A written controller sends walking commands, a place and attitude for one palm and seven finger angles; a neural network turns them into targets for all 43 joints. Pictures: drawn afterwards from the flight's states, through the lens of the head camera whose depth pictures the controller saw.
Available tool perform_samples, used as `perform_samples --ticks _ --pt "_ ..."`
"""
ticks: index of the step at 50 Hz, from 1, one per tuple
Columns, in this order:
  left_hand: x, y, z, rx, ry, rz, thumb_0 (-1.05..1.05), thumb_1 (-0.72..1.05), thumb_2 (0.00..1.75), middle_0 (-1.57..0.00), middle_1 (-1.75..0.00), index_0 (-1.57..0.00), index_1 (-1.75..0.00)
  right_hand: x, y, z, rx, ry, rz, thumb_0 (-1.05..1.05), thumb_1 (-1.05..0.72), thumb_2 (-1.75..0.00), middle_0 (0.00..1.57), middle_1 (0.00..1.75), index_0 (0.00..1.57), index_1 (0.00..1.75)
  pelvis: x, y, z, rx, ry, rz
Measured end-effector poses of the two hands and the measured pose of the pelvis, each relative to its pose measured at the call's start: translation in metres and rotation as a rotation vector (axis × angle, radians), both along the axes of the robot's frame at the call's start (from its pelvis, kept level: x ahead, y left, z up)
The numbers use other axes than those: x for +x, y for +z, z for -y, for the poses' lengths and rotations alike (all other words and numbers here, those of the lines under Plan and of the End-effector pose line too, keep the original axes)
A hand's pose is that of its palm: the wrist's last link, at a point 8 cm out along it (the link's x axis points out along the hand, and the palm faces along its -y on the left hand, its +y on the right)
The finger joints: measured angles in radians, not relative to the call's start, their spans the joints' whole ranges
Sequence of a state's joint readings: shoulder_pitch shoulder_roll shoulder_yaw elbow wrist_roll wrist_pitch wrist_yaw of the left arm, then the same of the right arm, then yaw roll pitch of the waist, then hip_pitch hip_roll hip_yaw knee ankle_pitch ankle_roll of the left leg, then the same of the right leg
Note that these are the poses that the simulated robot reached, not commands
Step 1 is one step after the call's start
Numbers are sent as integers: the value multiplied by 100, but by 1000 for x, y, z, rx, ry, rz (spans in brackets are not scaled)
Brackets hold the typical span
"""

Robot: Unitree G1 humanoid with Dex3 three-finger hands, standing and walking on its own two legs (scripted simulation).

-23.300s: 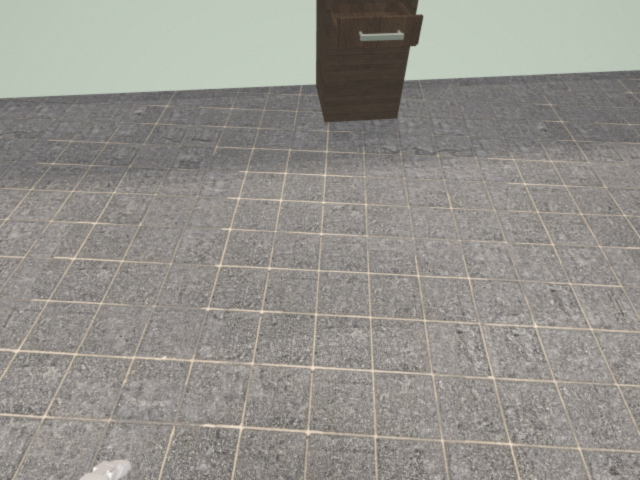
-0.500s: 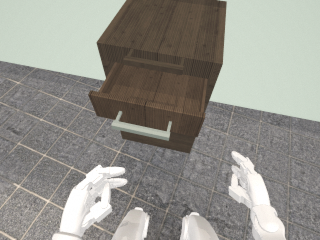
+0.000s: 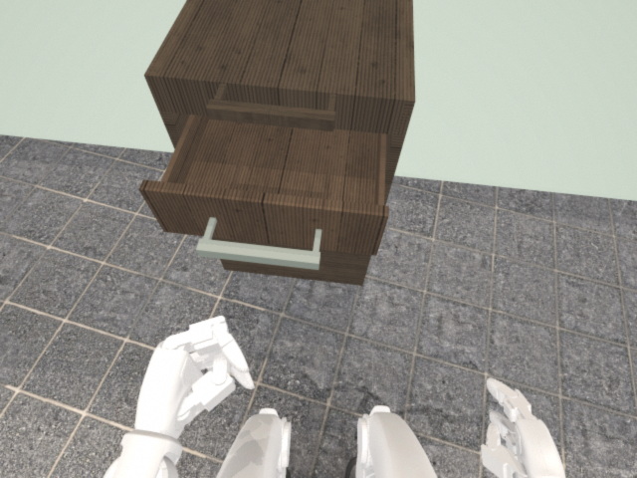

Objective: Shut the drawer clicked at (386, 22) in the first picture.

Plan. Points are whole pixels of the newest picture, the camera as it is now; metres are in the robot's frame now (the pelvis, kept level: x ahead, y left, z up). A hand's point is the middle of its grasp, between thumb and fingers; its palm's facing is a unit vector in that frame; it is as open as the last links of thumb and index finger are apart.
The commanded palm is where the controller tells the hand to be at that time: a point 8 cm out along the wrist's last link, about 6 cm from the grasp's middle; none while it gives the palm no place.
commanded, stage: raise the hand and make a fist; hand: left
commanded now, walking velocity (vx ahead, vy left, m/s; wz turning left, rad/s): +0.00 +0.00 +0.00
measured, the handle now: (261, 242) +0.47 +0.11 -0.08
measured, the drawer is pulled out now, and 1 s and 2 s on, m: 0.17 0.17 0.17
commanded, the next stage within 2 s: bring the fist close to the handle in 0.84 s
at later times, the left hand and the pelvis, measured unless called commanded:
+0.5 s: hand (233, 353) +0.26 +0.11 +0.02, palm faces -0.12 -0.99 +0.00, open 3.3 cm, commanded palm +0.25 +0.16 +0.02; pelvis +0.01 +0.00 -0.01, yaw +0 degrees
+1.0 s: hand (236, 349) +0.27 +0.11 +0.01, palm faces -0.13 -0.99 -0.01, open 3.3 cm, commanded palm +0.26 +0.16 +0.01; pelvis +0.01 +0.00 -0.01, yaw +0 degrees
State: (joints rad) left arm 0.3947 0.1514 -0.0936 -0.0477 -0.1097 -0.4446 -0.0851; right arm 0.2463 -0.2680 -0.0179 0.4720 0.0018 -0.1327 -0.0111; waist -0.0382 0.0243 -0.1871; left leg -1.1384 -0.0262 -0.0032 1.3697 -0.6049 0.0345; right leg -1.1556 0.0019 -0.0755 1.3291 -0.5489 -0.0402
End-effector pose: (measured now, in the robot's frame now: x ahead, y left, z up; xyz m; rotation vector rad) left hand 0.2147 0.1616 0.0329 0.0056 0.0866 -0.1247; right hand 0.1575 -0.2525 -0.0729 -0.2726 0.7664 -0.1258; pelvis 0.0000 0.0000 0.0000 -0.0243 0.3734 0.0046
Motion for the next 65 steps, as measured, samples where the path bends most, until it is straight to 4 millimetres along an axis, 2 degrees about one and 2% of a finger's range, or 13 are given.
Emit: perform_samples --ticks 4,8,15,21,28,36,50,58,65 --pt "5 -7 -2 9 -2 10 2 90 90 -117 -135 -116 -135 22 2 -6 -2 32 48 2 -91 -90 20 30 20 30 0 -4 0 -4 3 -6" --pt "13 -5 -5 6 15 33 2 90 90 -125 -143 -124 -143 41 2 -20 29 68 79 2 -91 -90 20 30 20 30 2 -6 0 -8 7 -11" --pt "21 -7 -1 0 -6 14 2 90 90 -135 -155 -135 -154 55 -2 -44 86 113 74 1 -91 -90 20 30 20 30 5 -6 -1 -10 13 -19" --pt "29 -13 -3 -2 1 5 2 90 90 -139 -158 -138 -158 51 -11 -46 93 110 35 1 -90 -90 20 30 20 30 7 -8 -1 -12 13 -28" --pt "35 -15 -3 -4 -8 8 2 90 90 -140 -159 -139 -159 39 -19 -34 71 75 -22 1 -90 -90 20 30 20 30 9 -10 -1 -12 10 -37" --pt "33 -15 -2 4 -8 -3 2 90 90 -140 -160 -139 -160 29 -17 -23 50 41 -47 2 -91 -90 20 30 20 30 10 -8 -2 -10 6 -39" --pt "38 -16 -1 11 -1 3 2 90 90 -140 -160 -139 -160 35 -17 -27 64 55 -31 2 -91 -90 20 30 20 30 11 -8 -1 -9 6 -42" --pt "55 -38 6 8 -17 5 2 90 90 -140 -160 -139 -160 39 -29 -27 56 76 -42 1 -90 -90 20 30 20 30 9 -19 1 -10 10 -67" --pt "68 -49 10 0 -20 16 2 90 90 -140 -160 -139 -160 33 -44 -24 60 66 -83 1 -91 -90 20 30 20 30 7 -28 1 -7 5 -86"
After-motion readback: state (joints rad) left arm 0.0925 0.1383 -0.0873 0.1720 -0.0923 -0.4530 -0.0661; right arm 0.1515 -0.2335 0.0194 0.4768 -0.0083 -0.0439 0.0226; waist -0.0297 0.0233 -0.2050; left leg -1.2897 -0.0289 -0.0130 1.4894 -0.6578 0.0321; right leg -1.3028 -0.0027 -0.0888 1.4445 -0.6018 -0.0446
